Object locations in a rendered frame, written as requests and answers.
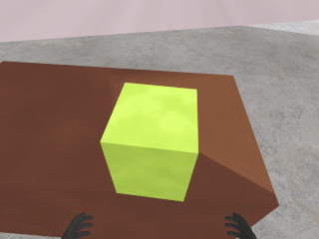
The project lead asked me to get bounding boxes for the robot right hand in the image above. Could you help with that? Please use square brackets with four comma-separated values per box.
[224, 212, 257, 239]

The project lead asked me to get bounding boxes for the carton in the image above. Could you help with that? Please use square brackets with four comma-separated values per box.
[100, 83, 198, 202]

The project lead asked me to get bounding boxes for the robot left hand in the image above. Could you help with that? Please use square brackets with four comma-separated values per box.
[61, 212, 94, 239]

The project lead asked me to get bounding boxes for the pedestal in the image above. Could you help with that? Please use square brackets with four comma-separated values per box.
[0, 61, 279, 239]

